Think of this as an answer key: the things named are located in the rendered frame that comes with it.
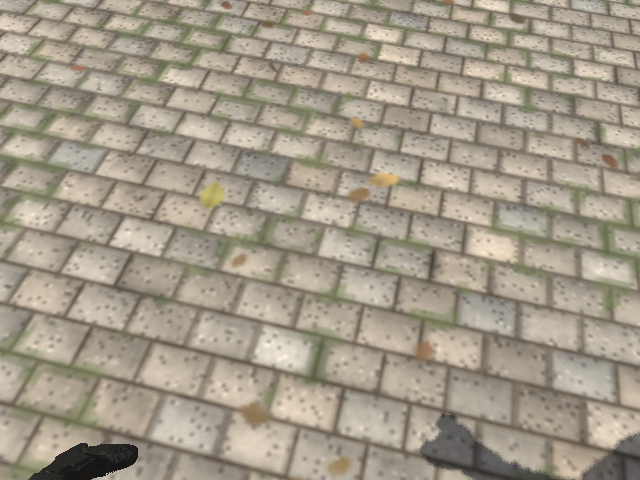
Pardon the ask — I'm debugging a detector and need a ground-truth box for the left robot hand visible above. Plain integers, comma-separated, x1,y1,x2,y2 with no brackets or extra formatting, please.
28,443,138,480

